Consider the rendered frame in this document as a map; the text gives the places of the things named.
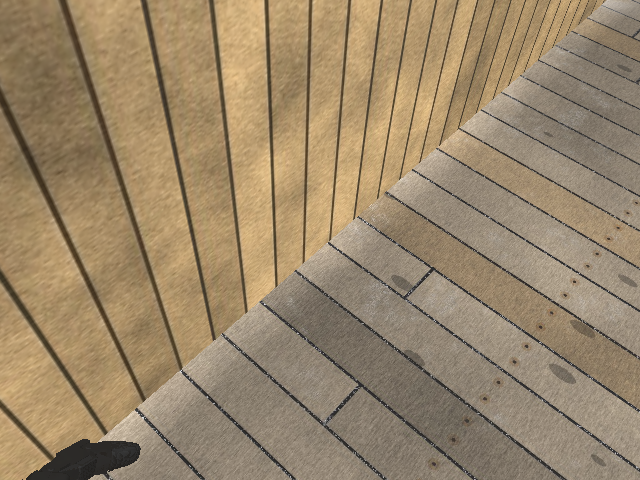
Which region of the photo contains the left robot hand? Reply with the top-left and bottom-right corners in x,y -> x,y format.
22,439 -> 141,480

